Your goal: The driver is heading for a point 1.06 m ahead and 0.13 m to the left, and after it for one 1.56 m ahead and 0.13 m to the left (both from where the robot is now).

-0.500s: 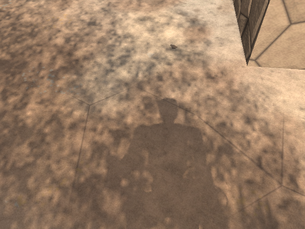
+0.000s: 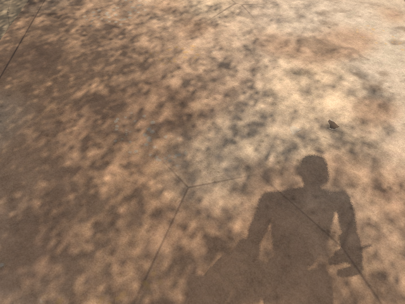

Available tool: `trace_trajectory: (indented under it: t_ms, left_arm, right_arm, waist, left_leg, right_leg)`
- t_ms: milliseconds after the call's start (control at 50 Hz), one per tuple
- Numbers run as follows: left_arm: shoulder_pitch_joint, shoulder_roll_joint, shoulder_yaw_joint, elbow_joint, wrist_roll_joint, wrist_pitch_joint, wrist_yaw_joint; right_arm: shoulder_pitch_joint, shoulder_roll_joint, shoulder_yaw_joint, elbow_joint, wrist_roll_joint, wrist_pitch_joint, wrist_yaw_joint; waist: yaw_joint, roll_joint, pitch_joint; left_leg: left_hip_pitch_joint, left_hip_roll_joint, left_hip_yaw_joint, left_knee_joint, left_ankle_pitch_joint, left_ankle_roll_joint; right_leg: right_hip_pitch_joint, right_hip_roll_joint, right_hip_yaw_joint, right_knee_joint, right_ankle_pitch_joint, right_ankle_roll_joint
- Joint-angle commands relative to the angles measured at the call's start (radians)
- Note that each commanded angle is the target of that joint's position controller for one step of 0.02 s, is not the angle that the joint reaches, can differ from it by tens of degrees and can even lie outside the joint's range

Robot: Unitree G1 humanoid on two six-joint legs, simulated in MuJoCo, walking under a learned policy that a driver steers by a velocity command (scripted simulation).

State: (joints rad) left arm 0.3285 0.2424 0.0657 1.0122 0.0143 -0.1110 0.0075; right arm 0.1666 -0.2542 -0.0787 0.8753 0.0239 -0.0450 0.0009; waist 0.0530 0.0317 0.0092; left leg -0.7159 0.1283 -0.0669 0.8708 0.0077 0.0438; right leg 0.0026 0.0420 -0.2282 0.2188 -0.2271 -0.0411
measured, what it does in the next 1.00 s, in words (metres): walks ahead: left foot, then right foot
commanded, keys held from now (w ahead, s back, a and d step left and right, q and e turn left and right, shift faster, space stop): w+q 0.44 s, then w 0.06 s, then w+e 0.50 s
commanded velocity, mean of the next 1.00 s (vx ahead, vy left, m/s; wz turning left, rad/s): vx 0.50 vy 0.00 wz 0.19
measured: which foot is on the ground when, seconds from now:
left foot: up 0.00-0.18, down 0.20-0.72, up 0.74-1.00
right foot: down 0.00-0.20, up 0.22-0.70, down 0.72-1.00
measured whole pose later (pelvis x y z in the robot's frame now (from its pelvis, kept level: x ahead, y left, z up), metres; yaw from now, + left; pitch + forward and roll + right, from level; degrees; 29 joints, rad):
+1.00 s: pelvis +0.59 +0.09 +0.00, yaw +8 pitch +2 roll +0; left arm 0.34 0.26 0.05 0.81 -0.02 -0.07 -0.02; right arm 0.13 -0.28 -0.05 0.69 -0.02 -0.10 -0.01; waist 0.05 0.03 0.03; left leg -0.64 0.08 -0.09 0.86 -0.18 -0.03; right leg -0.19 0.12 0.09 0.32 -0.16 -0.10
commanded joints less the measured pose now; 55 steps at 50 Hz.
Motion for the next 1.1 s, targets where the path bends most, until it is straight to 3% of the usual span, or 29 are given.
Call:
trace_trajectory:
  t_ms: [20,80,120,160,180,200,220,240,260,280,300,320,400,500,560,620,660,700,720,740,760,780,800,820,840,860,920,1020,1100]
  left_arm:
    - [-0.025,0.155,0.027,-0.065,-0.009,-0.004,0.016]
    - [0.025,0.171,0.034,-0.055,-0.021,0.020,0.016]
    - [0.009,0.191,0.041,-0.064,-0.028,0.034,0.017]
    - [-0.025,0.222,0.050,-0.083,-0.032,0.048,0.022]
    - [-0.050,0.229,0.050,-0.093,-0.037,0.055,0.023]
    - [-0.055,0.220,0.043,-0.109,-0.032,0.052,0.024]
    - [0.030,0.058,-0.001,-0.155,0.010,0.030,0.009]
    - [-0.012,0.085,-0.009,-0.196,-0.030,-0.021,-0.006]
    - [-0.145,0.150,0.009,-0.227,-0.070,-0.050,-0.016]
    - [-0.171,0.143,0.004,-0.236,-0.068,-0.061,-0.014]
    - [-0.163,0.143,0.010,-0.218,-0.044,-0.059,-0.006]
    - [-0.139,0.159,0.021,-0.212,-0.028,-0.045,-0.003]
    - [-0.166,0.118,0.020,-0.242,0.000,0.000,0.000]
    - [-0.340,0.075,-0.001,-0.292,-0.007,-0.004,-0.011]
    - [-0.393,0.083,-0.005,-0.306,-0.021,-0.013,-0.028]
    - [-0.439,0.111,-0.003,-0.334,-0.025,-0.022,-0.044]
    - [-0.412,0.124,0.000,-0.337,-0.028,-0.025,-0.055]
    - [-0.259,0.164,0.021,-0.298,-0.029,-0.023,-0.057]
    - [-0.109,0.201,0.038,-0.260,-0.022,-0.019,-0.054]
    - [0.037,0.269,0.052,-0.245,-0.018,-0.014,-0.053]
    - [0.078,0.291,0.059,-0.220,-0.027,-0.008,-0.064]
    - [0.062,0.207,0.040,-0.227,-0.050,-0.003,-0.061]
    - [-0.009,0.175,0.031,-0.250,-0.042,0.004,-0.054]
    - [-0.055,0.170,0.026,-0.267,-0.028,0.009,-0.051]
    - [-0.082,0.158,0.022,-0.278,-0.024,0.011,-0.048]
    - [-0.091,0.151,0.017,-0.285,-0.016,0.012,-0.044]
    - [-0.075,0.166,0.023,-0.290,-0.027,0.013,-0.031]
    - [0.001,0.197,0.036,-0.275,-0.042,0.032,-0.003]
    - [0.070,0.191,0.035,-0.260,-0.047,0.053,0.006]
  right_arm:
    - [-0.099,-0.010,0.010,-0.086,-0.005,-0.012,0.026]
    - [-0.177,-0.009,0.015,-0.141,-0.001,-0.012,0.047]
    - [-0.175,-0.029,0.008,-0.169,0.002,-0.010,0.059]
    - [-0.072,-0.081,-0.018,-0.167,0.005,-0.005,0.063]
    - [0.064,-0.129,-0.045,-0.140,0.009,-0.005,0.059]
    - [0.232,-0.207,-0.085,-0.098,0.009,0.001,0.040]
    - [0.257,-0.322,-0.105,-0.087,0.010,0.004,0.022]
    - [0.283,-0.294,-0.087,-0.124,-0.008,-0.013,0.029]
    - [0.266,-0.216,-0.066,-0.115,-0.020,-0.025,0.033]
    - [0.203,-0.175,-0.055,-0.122,-0.013,-0.034,0.032]
    - [0.115,-0.138,-0.043,-0.144,-0.010,-0.038,0.032]
    - [0.062,-0.109,-0.032,-0.163,-0.016,-0.039,0.029]
    - [0.087,-0.152,-0.039,-0.168,-0.009,-0.043,0.007]
    - [0.159,-0.153,-0.037,-0.152,-0.005,-0.033,-0.015]
    - [0.209,-0.146,-0.030,-0.120,-0.009,-0.039,-0.011]
    - [0.244,-0.157,-0.031,-0.096,-0.014,-0.034,-0.013]
    - [0.237,-0.171,-0.034,-0.089,-0.017,-0.026,-0.018]
    - [0.191,-0.185,-0.034,-0.100,-0.021,-0.017,-0.022]
    - [0.172,-0.173,-0.025,-0.112,-0.026,-0.015,-0.025]
    - [0.216,-0.132,-0.007,-0.136,-0.050,-0.020,-0.028]
    - [0.325,-0.053,0.015,-0.136,-0.034,-0.042,-0.013]
    - [0.236,-0.138,0.008,-0.145,-0.012,-0.062,-0.006]
    - [0.116,-0.166,0.001,-0.178,0.004,-0.076,0.001]
    - [0.062,-0.157,0.004,-0.190,-0.010,-0.086,-0.001]
    - [0.051,-0.152,-0.002,-0.197,-0.031,-0.089,-0.005]
    - [0.065,-0.144,-0.004,-0.203,-0.040,-0.085,-0.006]
    - [0.071,-0.113,0.000,-0.217,-0.042,-0.064,-0.015]
    - [-0.106,-0.072,0.015,-0.268,-0.038,-0.064,-0.014]
    - [-0.215,-0.081,0.015,-0.299,-0.021,-0.079,0.005]
  waist:
    - [0.003,-0.043,0.101]
    - [0.026,-0.046,0.118]
    - [0.000,-0.073,0.095]
    - [-0.076,-0.122,0.003]
    - [-0.157,-0.120,-0.072]
    - [-0.237,-0.067,-0.162]
    - [-0.133,0.213,-0.229]
    - [-0.146,0.168,-0.409]
    - [-0.184,0.074,-0.288]
    - [-0.147,0.024,-0.184]
    - [-0.095,-0.045,-0.120]
    - [-0.056,-0.039,-0.097]
    - [-0.030,-0.031,-0.046]
    - [-0.101,0.040,-0.008]
    - [-0.140,0.066,0.011]
    - [-0.152,0.065,0.036]
    - [-0.129,0.074,0.031]
    - [-0.042,0.080,-0.067]
    - [0.029,0.050,-0.171]
    - [0.047,-0.110,-0.304]
    - [-0.010,-0.365,-0.364]
    - [0.034,-0.234,-0.282]
    - [0.039,-0.146,-0.142]
    - [0.016,-0.044,-0.078]
    - [-0.014,-0.012,-0.048]
    - [-0.043,-0.039,-0.055]
    - [-0.062,-0.089,-0.049]
    - [-0.006,-0.103,-0.019]
    - [0.032,-0.120,-0.014]
  left_leg:
    - [-0.014,0.004,0.054,-0.120,0.069,0.002]
    - [-0.048,-0.014,0.101,-0.194,-0.006,0.022]
    - [0.016,-0.054,0.148,-0.222,-0.098,0.051]
    - [0.197,-0.134,0.208,-0.214,-0.193,0.092]
    - [0.389,-0.181,0.220,-0.264,-0.166,0.125]
    - [0.685,-0.169,0.127,-0.318,-0.133,0.170]
    - [1.018,0.100,-0.367,-0.351,-0.165,0.312]
    - [1.155,0.235,-0.813,-0.559,-0.338,0.439]
    - [1.105,0.202,-0.686,-0.599,-0.289,0.362]
    - [0.963,0.160,-0.532,-0.588,-0.204,0.319]
    - [0.800,0.115,-0.415,-0.591,-0.093,0.285]
    - [0.686,0.082,-0.339,-0.608,-0.004,0.267]
    - [0.521,0.031,-0.227,-0.659,0.136,0.266]
    - [0.487,-0.043,-0.127,-0.650,0.029,0.187]
    - [0.546,0.000,-0.137,-0.646,-0.039,0.173]
    - [0.716,0.076,-0.166,-0.596,0.046,0.168]
    - [0.791,0.101,-0.151,-0.552,0.180,0.146]
    - [0.797,0.060,-0.081,-0.386,0.534,0.112]
    - [0.718,0.014,-0.033,-0.198,0.563,0.083]
    - [0.479,-0.071,0.019,0.124,0.220,0.037]
    - [0.095,-0.223,0.005,0.401,-0.540,-0.029]
    - [-0.038,-0.164,-0.082,0.474,-0.538,-0.014]
    - [-0.083,-0.123,-0.064,0.448,-0.439,-0.006]
    - [-0.049,-0.091,-0.047,0.388,-0.378,-0.005]
    - [-0.004,-0.066,-0.041,0.311,-0.339,-0.014]
    - [0.053,-0.050,-0.040,0.260,-0.319,-0.023]
    - [0.084,-0.048,-0.009,0.131,-0.300,-0.063]
    - [0.140,-0.098,0.008,-0.200,-0.001,-0.098]
    - [0.204,-0.144,0.002,-0.342,0.056,-0.093]
  right_leg:
    - [-0.053,-0.307,0.072,-0.116,0.261,-0.125]
    - [0.069,-0.336,0.038,-0.056,0.339,-0.115]
    - [0.111,-0.346,0.008,0.027,0.563,-0.096]
    - [0.118,-0.341,-0.019,0.222,0.915,-0.072]
    - [0.068,-0.316,-0.036,0.411,0.969,-0.048]
    - [-0.123,-0.276,-0.038,0.684,0.777,-0.002]
    - [-0.558,-0.108,0.004,1.053,-0.173,0.056]
    - [-0.738,0.004,0.268,1.241,-0.385,0.059]
    - [-0.848,-0.057,0.327,1.236,-0.290,0.026]
    - [-0.843,-0.103,0.322,1.153,-0.196,0.004]
    - [-0.766,-0.144,0.320,1.065,-0.138,0.008]
    - [-0.682,-0.170,0.325,0.999,-0.105,0.015]
    - [-0.620,-0.165,0.291,0.810,-0.009,0.077]
    - [-0.571,-0.099,0.258,0.414,0.323,0.090]
    - [-0.556,-0.096,0.247,0.335,0.408,0.064]
    - [-0.659,-0.096,0.245,0.298,0.289,0.009]
    - [-0.652,-0.085,0.233,0.283,0.194,-0.029]
    - [-0.433,-0.019,0.177,0.261,0.167,-0.077]
    - [-0.208,-0.043,0.220,0.280,0.225,-0.117]
    - [0.094,-0.224,0.502,0.301,0.267,-0.209]
    - [0.365,-0.383,0.972,0.149,0.033,-0.351]
    - [0.349,-0.363,1.001,0.085,-0.166,-0.304]
    - [0.211,-0.331,0.863,0.066,-0.124,-0.261]
    - [0.075,-0.294,0.771,0.051,-0.010,-0.243]
    - [-0.017,-0.264,0.711,0.037,0.103,-0.239]
    - [-0.069,-0.237,0.671,0.022,0.183,-0.238]
    - [-0.154,-0.203,0.587,-0.004,0.304,-0.249]
    - [-0.230,-0.131,0.501,0.004,0.292,-0.186]
    - [-0.191,-0.143,0.561,0.062,0.230,-0.164]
